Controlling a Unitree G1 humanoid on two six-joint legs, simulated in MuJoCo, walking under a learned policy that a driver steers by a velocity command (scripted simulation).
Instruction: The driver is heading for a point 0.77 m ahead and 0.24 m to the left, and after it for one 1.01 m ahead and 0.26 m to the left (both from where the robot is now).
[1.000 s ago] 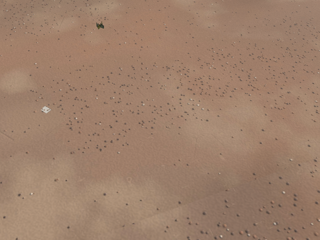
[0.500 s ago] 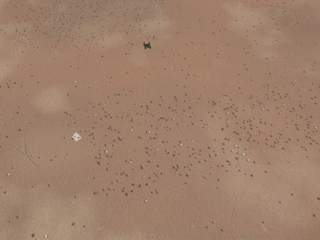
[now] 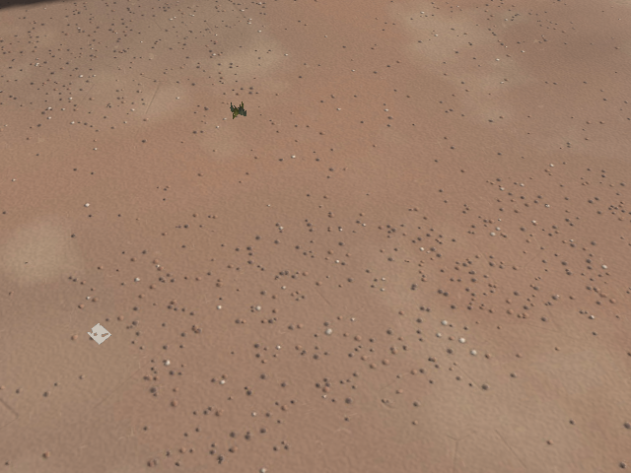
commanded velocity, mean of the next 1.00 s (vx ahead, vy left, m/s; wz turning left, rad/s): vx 0.20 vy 0.00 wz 0.00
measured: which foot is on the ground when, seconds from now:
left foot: down 0.00-0.62, up 0.64-0.98, down 1.00-1.00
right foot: down 0.00-1.00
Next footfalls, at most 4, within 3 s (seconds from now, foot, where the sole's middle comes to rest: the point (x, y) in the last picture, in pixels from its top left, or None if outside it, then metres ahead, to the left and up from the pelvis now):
1.00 left None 0.31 0.21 -0.88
1.56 right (329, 426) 0.63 0.00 -0.88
2.06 left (232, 337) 0.87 0.24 -0.88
2.56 right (312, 319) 0.92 0.03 -0.88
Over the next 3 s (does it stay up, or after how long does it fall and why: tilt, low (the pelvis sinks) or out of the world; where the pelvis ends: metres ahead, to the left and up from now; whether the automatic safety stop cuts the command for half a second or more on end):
stays up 0.79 0.13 -0.11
